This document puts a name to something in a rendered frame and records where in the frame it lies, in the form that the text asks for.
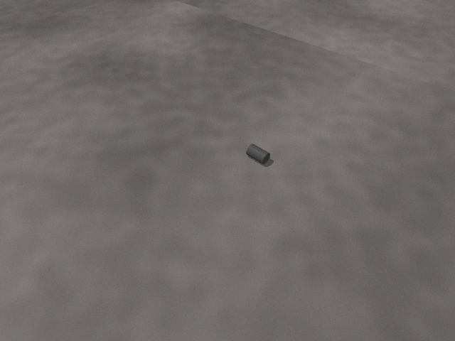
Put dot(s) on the can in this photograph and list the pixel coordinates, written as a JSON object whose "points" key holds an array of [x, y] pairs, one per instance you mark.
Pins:
{"points": [[258, 154]]}

